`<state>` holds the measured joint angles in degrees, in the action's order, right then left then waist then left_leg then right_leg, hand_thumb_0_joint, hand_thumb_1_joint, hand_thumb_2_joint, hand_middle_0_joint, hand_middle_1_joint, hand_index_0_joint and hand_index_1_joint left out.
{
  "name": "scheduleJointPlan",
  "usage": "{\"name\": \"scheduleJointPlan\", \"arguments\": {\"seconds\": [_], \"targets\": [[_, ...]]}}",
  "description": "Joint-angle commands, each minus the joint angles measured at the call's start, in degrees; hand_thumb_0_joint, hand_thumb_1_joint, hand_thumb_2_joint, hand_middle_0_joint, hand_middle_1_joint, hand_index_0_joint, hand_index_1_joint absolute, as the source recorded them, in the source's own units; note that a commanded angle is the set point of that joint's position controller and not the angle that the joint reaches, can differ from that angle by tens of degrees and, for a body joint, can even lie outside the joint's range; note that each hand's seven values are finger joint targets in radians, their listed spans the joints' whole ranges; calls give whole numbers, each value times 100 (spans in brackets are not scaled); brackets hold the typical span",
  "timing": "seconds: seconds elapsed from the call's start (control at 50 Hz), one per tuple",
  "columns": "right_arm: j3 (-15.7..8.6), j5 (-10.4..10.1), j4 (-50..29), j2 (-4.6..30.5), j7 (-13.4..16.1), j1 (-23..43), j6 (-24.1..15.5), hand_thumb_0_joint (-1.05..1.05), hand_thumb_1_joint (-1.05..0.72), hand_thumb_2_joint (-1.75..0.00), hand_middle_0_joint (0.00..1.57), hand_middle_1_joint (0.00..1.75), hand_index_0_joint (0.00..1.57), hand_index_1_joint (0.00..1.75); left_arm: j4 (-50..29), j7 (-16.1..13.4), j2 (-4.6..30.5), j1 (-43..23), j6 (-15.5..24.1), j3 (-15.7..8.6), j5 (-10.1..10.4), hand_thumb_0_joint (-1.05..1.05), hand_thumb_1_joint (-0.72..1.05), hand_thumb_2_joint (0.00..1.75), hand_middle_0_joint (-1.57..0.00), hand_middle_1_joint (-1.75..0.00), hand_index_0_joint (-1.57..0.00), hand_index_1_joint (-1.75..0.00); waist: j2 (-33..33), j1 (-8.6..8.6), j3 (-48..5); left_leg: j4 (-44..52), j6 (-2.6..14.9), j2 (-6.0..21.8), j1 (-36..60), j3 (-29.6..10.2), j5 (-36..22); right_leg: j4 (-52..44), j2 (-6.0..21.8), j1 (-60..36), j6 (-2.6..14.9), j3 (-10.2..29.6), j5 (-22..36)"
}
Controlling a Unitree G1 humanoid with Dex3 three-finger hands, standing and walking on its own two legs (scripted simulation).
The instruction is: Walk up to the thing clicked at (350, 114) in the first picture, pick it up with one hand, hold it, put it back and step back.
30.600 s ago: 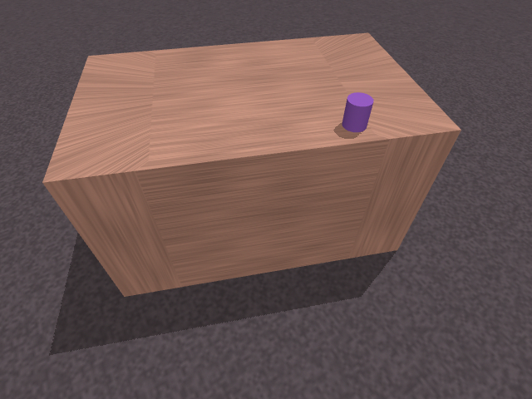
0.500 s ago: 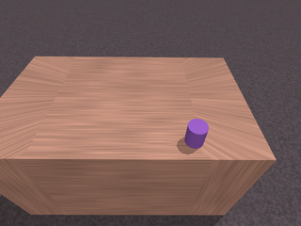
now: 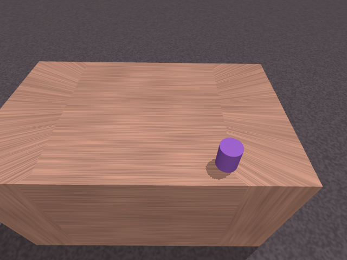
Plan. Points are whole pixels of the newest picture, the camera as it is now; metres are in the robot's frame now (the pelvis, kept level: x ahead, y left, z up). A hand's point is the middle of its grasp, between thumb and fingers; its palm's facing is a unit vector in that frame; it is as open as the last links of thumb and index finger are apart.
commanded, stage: home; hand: right
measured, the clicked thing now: (228, 155) +0.46 -0.17 -0.09
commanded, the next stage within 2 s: stand in 0.58 s
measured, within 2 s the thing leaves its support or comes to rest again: neither
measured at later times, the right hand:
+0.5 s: hand out of the picture +0.08 -0.25 -0.16, palm faces -0.01 +0.94 -0.35, open 17.2 cm
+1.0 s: hand out of the picture +0.08 -0.25 -0.16, palm faces -0.02 +0.94 -0.35, open 12.2 cm
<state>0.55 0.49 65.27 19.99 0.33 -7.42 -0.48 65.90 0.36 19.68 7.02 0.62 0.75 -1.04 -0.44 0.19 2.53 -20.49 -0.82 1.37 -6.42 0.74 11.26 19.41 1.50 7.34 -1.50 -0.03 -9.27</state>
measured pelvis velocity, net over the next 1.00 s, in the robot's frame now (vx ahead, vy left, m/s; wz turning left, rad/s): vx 0.01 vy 0.00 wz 0.01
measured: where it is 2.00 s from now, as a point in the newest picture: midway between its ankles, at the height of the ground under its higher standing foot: outside the picture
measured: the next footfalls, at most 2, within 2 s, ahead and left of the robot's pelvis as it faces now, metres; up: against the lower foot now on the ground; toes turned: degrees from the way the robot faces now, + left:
none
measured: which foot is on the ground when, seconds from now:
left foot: down 0.00-1.00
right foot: down 0.00-1.00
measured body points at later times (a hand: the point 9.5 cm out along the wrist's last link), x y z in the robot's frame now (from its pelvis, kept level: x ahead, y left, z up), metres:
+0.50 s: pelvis +0.01 +0.00 +0.00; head +0.02 +0.01 +0.45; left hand +0.09 +0.30 -0.13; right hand +0.08 -0.30 -0.13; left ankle +0.00 +0.13 -0.75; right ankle +0.02 -0.14 -0.75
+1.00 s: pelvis +0.01 +0.00 +0.00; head +0.02 +0.00 +0.45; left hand +0.08 +0.30 -0.13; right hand +0.08 -0.30 -0.13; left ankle +0.00 +0.13 -0.75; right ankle +0.02 -0.14 -0.75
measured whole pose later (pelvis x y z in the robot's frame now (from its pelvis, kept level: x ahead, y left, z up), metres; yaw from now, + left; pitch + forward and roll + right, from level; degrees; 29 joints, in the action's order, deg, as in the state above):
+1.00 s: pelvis +0.01 +0.00 +0.00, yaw +0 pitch -2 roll +0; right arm 0.0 0.4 65.6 19.9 0.2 -7.1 -0.5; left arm 65.3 0.4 19.8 7.2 0.4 0.3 -0.8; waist -0.1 0.3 2.6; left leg -18.0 -0.8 0.9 -4.7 0.6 11.1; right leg 18.1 2.0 6.1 -1.6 -0.3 -9.8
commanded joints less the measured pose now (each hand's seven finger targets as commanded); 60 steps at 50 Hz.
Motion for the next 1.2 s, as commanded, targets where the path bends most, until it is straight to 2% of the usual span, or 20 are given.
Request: {"name": "scheduleJointPlan", "arguments": {"seconds": [0.0, 0.04, 0.08, 0.12, 0.14, 0.22, 0.26, 0.42, 0.46, 0.5, 0.66, 0.7, 0.72, 0.76, 0.84, 0.86, 0.94, 1.02, 1.06, 1.18], "targets": [[-217, 29, -315, 1242, 43, 171, -126, 0, 50, -8, 6, 6, 6, 6, -298, -95, 1202, -221, 98, -240, 26, 0, 90, 90, -20, -30, -20, -30, 73, 4, -312, 481, 197, 605, -77, -483, -442, -355, 562, -84, 208, 518, 418], [-217, 22, -305, 1235, 54, 182, -136, 0, 51, -7, 6, 6, 6, 6, -296, -99, 1205, -241, 95, -244, 32, 0, 90, 90, -20, -30, -20, -30, 56, -8, -267, 505, 181, 606, -105, -494, -584, -328, 555, -136, 201, 500, 520], [-234, 17, -321, 1271, 62, 220, -138, 0, 51, -8, 6, 6, 6, 6, -295, -105, 1165, -225, 98, -227, 26, 0, 90, 90, -20, -30, -20, -30, 13, -19, -416, 419, 195, 643, 43, -491, -985, -285, 573, -197, 199, 452, 812], [-228, 15, -294, 1253, 69, 177, -138, 0, 51, -7, 6, 6, 6, 6, -294, -104, 1180, -259, 88, -241, 38, 0, 90, 90, -20, -30, -20, -30, 81, 0, -343, 469, 190, 631, 1, -472, -874, -310, 579, -206, 196, 476, 744], [-223, 13, -303, 1238, 61, 203, -139, 0, 51, -8, 6, 6, 6, 6, -299, -105, 1164, -272, 94, -232, 39, 0, 90, 90, -20, -30, -20, -30, 46, 3, -400, 431, 191, 648, 32, -482, -1066, -264, 592, -279, 206, 443, 916], [-241, 2, -307, 1285, 74, 266, -143, 0, 52, -7, 6, 6, 6, 6, -303, -104, 1140, -245, 85, -230, 41, 0, 90, 90, -20, -30, -20, -30, 84, -29, -421, 417, 192, 654, 117, -465, -1243, -267, 603, -297, 192, 416, 1040], [-226, 15, -283, 1233, 72, 237, -129, 0, 50, -8, 6, 6, 6, 6, -295, -108, 1170, -262, 69, -237, 42, 0, 90, 90, -20, -30, -20, -30, 54, -25, -295, 497, 176, 627, 33, -458, -956, -326, 573, -198, 178, 397, 773], [-245, 15, -296, 1231, 60, 239, -135, 0, 52, -7, 6, 6, 6, 6, -334, -109, 1170, -294, 80, -248, 44, 0, 90, 90, -20, -30, -20, -30, 18, -16, -357, 496, 163, 635, 77, -451, -1116, -313, 609, -290, 195, 411, 941], [-257, 20, -302, 1244, 68, 253, -142, 0, 51, -8, 6, 6, 6, 6, -332, -111, 1180, -297, 62, -264, 44, 0, 90, 90, -20, -30, -20, -30, 96, -14, -338, 543, 162, 624, 41, -451, -952, -319, 588, -270, 190, 394, 773], [-258, 6, -312, 1209, 65, 272, -140, 0, 52, -7, 6, 6, 6, 6, -339, -110, 1213, -294, 68, -267, 37, 0, 90, 90, -20, -30, -20, -30, 18, -4, -337, 525, 156, 637, 139, -465, -1097, -315, 600, -207, 205, 401, 847], [-262, 18, -308, 1225, 58, 255, -141, 0, 51, -8, 6, 6, 6, 6, -375, -103, 1216, -273, 69, -271, 39, 0, 90, 90, -20, -30, -20, -30, 83, -7, -360, 542, 160, 627, 103, -444, -939, -360, 617, -254, 214, 425, 770], [-267, 21, -295, 1227, 52, 253, -133, 0, 35, -24, 20, 22, 20, 22, -365, -103, 1204, -270, 68, -272, 51, 0, 90, 90, -20, -30, -20, -30, -21, -10, -254, 602, 158, 605, 18, -462, -709, -409, 598, -209, 214, 419, 558], [-267, 22, -291, 1239, 52, 247, -131, 0, 27, -32, 20, 30, 20, 30, -366, -97, 1189, -264, 63, -271, 52, 0, 90, 90, -20, -30, -20, -30, 34, -13, -257, 608, 161, 599, 42, -447, -660, -402, 593, -169, 224, 423, 528], [-269, 11, -312, 1237, 46, 309, -136, 0, 11, -48, 20, 30, 20, 30, -379, -97, 1180, -232, 65, -263, 36, 0, 90, 90, -20, -30, -20, -30, 72, -28, -292, 600, 162, 615, 60, -487, -810, -378, 575, -198, 223, 380, 595], [-268, 10, -297, 1235, 44, 250, -133, 0, -21, -80, 20, 30, 20, 30, -369, -97, 1202, -202, 70, -271, 43, 0, 90, 90, -20, -30, -20, -30, 47, -14, -254, 594, 167, 609, 91, -467, -665, -405, 594, -122, 232, 420, 507], [-270, 15, -317, 1217, 41, 282, -125, 0, -29, -88, 20, 30, 20, 30, -386, -100, 1196, -232, 75, -266, 38, 0, 90, 90, -20, -30, -20, -30, 5, -13, -311, 564, 166, 623, 84, -481, -820, -379, 590, -183, 227, 389, 587], [-271, 8, -298, 1266, 34, 242, -126, 0, -61, -90, 20, 30, 20, 30, -355, -92, 1186, -176, 65, -278, 47, 0, 90, 90, -20, -30, -20, -30, 128, -17, -243, 598, 155, 579, 29, -457, -545, -427, 594, -162, 233, 422, 483], [-256, 12, -330, 1220, 36, 243, -140, 0, -90, -90, 20, 30, 20, 30, -395, -96, 1232, -189, 83, -290, 48, 0, 90, 90, -20, -30, -20, -30, 33, -18, -372, 544, 166, 622, 131, -467, -950, -347, 615, -231, 243, 412, 798], [-255, -1, -336, 1217, 40, 220, -139, 0, -90, -90, 20, 30, 20, 30, -392, -103, 1225, -172, 86, -284, 42, 0, 90, 90, -20, -30, -20, -30, -6, -2, -408, 504, 170, 638, 187, -478, -1110, -313, 617, -261, 236, 395, 951], [-248, 13, -342, 1244, 55, 218, -132, 0, -90, -90, 20, 30, 20, 30, -422, -99, 1215, -182, 72, -283, 52, 0, 90, 90, -20, -30, -20, -30, 74, -23, -316, 510, 160, 627, 142, -437, -975, -379, 627, -178, 227, 433, 854]]}}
